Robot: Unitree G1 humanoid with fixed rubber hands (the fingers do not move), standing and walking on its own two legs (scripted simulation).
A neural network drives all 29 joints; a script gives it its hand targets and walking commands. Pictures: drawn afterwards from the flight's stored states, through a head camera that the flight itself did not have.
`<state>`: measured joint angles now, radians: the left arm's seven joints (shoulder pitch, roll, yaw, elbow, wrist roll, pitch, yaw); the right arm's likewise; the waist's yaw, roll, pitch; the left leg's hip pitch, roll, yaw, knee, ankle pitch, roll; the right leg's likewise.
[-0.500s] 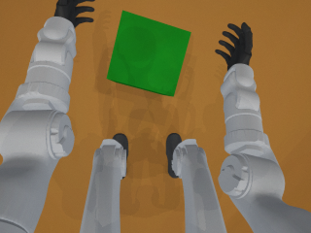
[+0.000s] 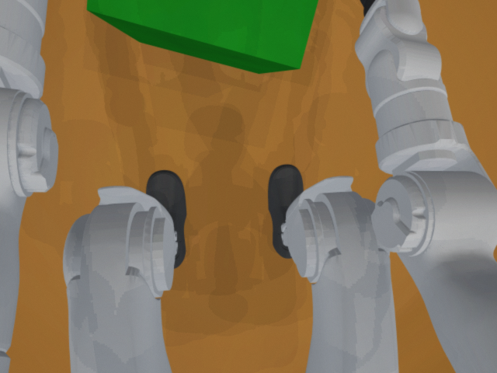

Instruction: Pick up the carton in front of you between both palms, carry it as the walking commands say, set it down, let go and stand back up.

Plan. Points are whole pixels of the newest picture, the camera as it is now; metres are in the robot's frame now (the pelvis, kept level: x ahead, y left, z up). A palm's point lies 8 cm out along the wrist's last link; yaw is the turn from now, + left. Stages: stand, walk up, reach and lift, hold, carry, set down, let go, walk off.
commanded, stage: reach and lift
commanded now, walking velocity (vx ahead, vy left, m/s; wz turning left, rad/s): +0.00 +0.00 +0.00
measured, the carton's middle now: out of the picture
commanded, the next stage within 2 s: none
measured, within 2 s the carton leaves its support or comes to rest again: leaves its support in 0.86 s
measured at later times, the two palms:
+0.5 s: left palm out of the picture +0.58 +0.20 -0.19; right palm out of the picture +0.54 -0.14 -0.18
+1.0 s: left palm out of the picture +0.56 +0.18 -0.17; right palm out of the picture +0.55 -0.11 -0.14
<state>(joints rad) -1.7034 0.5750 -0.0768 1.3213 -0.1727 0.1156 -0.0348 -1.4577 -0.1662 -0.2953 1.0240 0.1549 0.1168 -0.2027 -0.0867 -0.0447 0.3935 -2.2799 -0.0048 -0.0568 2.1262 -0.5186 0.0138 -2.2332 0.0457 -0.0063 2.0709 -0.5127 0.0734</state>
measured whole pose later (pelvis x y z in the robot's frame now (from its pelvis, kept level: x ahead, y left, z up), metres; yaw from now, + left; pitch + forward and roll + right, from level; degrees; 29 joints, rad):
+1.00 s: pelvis +0.02 +0.00 -0.02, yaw +1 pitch +40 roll -4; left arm -1.41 0.35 0.04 0.97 -0.02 0.28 0.05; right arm -1.30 -0.06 -0.42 0.81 0.08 0.22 -0.24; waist -0.05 -0.08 0.21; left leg -2.33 -0.01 -0.04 2.21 -0.58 0.02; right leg -2.29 0.09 0.04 2.16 -0.58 0.10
